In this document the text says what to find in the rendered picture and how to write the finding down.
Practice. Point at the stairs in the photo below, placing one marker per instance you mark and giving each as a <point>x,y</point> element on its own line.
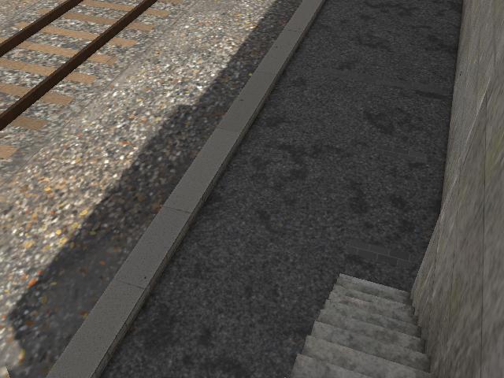
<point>366,330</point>

